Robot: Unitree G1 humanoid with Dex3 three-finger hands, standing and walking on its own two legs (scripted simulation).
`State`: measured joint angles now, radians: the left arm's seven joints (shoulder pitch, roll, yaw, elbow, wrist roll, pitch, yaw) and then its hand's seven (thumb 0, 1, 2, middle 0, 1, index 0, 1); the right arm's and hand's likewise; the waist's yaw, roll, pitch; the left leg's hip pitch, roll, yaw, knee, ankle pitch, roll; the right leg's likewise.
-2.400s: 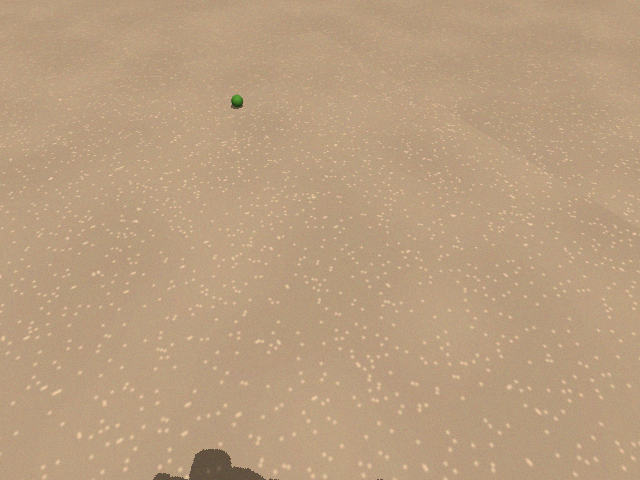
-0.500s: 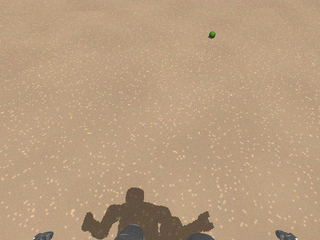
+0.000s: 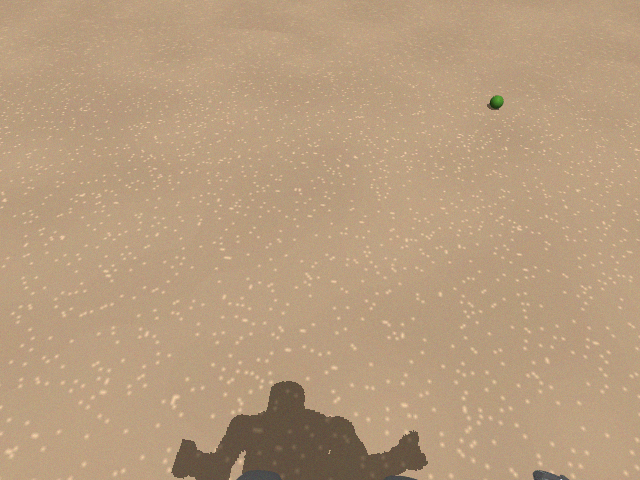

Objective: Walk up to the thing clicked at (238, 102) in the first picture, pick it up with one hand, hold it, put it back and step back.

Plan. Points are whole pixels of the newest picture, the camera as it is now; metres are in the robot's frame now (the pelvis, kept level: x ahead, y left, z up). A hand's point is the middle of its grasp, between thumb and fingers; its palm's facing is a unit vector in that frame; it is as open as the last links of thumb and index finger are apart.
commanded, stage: walk up
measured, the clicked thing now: (496, 102) +2.14 -0.96 -0.72
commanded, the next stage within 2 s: stand in 0.50 s
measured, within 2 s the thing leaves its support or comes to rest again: neither
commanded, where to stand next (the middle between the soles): +0.07 -0.02 m, yaw +0 degrees
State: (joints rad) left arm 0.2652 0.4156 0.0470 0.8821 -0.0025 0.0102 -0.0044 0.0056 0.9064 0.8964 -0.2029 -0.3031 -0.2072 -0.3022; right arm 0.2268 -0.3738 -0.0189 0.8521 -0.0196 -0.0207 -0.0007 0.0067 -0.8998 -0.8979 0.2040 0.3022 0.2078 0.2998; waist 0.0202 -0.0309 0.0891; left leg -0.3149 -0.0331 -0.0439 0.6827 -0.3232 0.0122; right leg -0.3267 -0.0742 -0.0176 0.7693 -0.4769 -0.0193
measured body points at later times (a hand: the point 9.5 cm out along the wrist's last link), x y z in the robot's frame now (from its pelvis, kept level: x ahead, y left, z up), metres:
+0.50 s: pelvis +0.01 -0.01 +0.02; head +0.02 -0.01 +0.47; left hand +0.08 +0.31 -0.10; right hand +0.12 -0.31 -0.11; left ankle +0.03 +0.12 -0.72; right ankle +0.02 -0.15 -0.72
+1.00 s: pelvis +0.01 -0.02 +0.03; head +0.03 -0.02 +0.48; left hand +0.08 +0.28 -0.11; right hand +0.10 -0.32 -0.10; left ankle +0.03 +0.12 -0.72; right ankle +0.02 -0.15 -0.72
